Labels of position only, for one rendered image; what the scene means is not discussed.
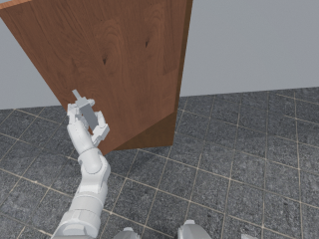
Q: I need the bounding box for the cupboard door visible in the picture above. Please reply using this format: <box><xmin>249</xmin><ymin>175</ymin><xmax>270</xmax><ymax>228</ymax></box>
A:
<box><xmin>0</xmin><ymin>0</ymin><xmax>187</xmax><ymax>156</ymax></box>

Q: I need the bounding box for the robot right shin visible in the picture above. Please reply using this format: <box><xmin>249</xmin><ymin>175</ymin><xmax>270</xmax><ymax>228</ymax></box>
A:
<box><xmin>183</xmin><ymin>219</ymin><xmax>195</xmax><ymax>225</ymax></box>

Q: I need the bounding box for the robot left forearm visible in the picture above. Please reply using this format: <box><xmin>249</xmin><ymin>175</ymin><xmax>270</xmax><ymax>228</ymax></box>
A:
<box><xmin>50</xmin><ymin>147</ymin><xmax>111</xmax><ymax>239</ymax></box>

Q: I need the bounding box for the robot shin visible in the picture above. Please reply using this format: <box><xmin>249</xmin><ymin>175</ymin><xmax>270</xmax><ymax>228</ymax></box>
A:
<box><xmin>123</xmin><ymin>227</ymin><xmax>134</xmax><ymax>231</ymax></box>
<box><xmin>183</xmin><ymin>219</ymin><xmax>195</xmax><ymax>225</ymax></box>

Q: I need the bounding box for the handle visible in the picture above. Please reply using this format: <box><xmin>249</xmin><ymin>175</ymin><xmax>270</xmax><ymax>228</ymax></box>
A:
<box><xmin>72</xmin><ymin>90</ymin><xmax>99</xmax><ymax>131</ymax></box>

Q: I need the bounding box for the robot left shin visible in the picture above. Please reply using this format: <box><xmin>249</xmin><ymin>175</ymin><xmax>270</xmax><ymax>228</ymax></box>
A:
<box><xmin>123</xmin><ymin>227</ymin><xmax>134</xmax><ymax>231</ymax></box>

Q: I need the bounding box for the robot left hand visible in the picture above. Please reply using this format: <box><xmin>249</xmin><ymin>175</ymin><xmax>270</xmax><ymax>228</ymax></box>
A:
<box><xmin>67</xmin><ymin>99</ymin><xmax>110</xmax><ymax>155</ymax></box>

